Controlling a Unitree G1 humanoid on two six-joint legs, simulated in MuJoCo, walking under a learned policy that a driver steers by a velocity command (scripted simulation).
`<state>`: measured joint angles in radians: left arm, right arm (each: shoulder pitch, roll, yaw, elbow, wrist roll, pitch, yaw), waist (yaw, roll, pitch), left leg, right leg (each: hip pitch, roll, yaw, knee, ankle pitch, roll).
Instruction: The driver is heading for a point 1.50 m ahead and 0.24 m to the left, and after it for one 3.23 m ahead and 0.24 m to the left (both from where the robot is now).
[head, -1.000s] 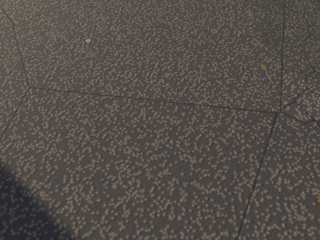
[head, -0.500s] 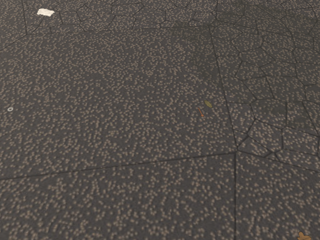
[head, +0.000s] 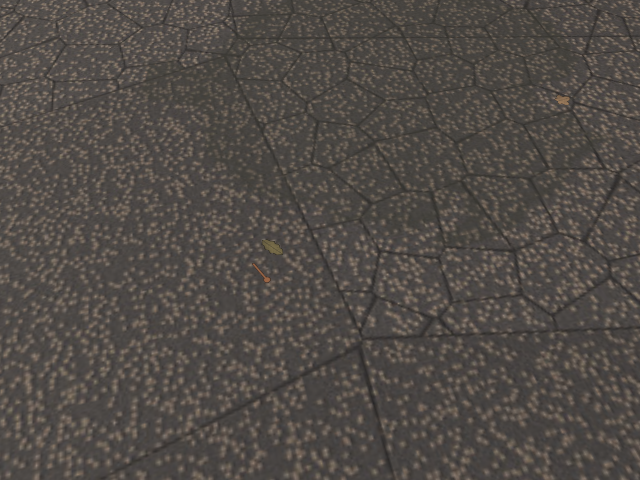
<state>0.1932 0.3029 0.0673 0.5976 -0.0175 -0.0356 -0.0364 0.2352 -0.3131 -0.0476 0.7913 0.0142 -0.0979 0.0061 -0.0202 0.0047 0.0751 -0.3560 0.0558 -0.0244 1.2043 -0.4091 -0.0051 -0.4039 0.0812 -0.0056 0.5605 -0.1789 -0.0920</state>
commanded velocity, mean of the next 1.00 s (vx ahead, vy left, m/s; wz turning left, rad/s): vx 0.50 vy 0.00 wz -0.16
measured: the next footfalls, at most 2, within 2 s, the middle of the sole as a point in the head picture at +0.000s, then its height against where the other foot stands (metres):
left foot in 0.36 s outside the picture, level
right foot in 0.90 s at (392, 365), level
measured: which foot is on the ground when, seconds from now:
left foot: up 0.00-0.34, down 0.36-0.92, up 0.94-1.00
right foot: down 0.00-0.40, up 0.42-0.88, down 0.90-1.00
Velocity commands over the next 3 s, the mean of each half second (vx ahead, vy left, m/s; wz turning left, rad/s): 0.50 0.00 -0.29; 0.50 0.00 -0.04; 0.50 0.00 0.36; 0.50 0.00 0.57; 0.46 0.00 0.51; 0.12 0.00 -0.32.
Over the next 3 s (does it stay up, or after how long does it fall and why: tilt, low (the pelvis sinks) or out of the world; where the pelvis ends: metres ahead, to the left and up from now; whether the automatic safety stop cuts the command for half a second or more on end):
stays up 1.45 0.23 0.00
